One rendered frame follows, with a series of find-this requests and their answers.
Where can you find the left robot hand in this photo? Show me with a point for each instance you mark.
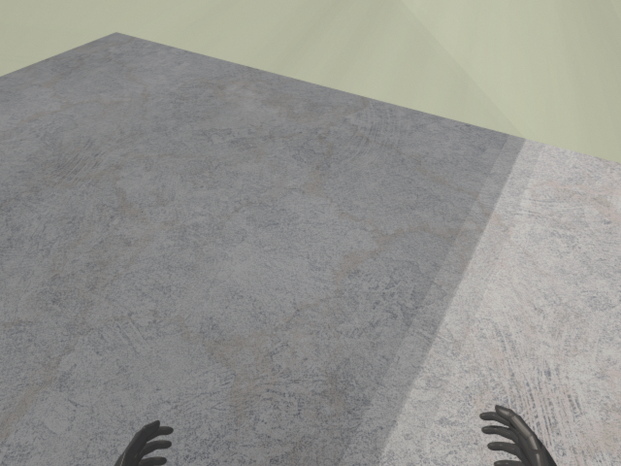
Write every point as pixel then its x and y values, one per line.
pixel 138 447

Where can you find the right robot hand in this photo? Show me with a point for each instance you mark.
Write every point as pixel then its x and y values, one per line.
pixel 527 446

